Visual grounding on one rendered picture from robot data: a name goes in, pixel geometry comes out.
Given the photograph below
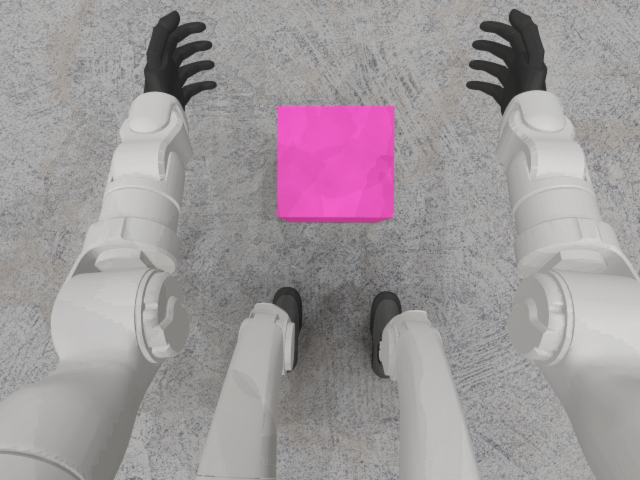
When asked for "robot left hand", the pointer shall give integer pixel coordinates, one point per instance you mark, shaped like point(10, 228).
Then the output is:
point(163, 72)

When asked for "left robot forearm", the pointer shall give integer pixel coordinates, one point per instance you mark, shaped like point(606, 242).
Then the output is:
point(142, 202)

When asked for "right robot forearm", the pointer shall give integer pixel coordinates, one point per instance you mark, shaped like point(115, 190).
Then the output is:
point(552, 199)

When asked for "left robot upper arm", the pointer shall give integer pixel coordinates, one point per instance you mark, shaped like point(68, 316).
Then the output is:
point(112, 331)

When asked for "robot left foot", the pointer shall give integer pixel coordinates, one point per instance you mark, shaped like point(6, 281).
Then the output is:
point(288, 299)

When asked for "right robot shin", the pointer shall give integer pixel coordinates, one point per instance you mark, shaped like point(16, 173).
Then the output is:
point(412, 315)

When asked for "right robot upper arm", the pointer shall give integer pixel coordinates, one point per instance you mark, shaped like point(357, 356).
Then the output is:
point(583, 332)

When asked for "robot right hand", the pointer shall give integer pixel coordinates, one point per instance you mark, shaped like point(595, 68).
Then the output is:
point(525, 59)

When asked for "carton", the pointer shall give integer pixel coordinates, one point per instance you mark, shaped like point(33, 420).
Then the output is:
point(335, 164)

